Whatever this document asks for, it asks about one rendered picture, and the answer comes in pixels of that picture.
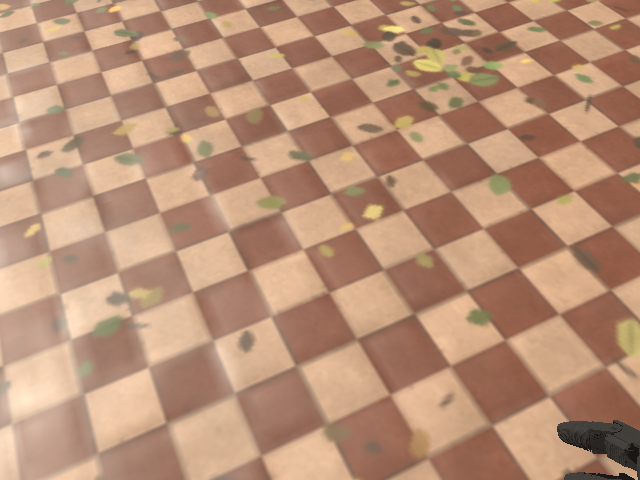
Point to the right robot hand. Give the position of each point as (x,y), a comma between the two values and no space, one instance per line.
(619,441)

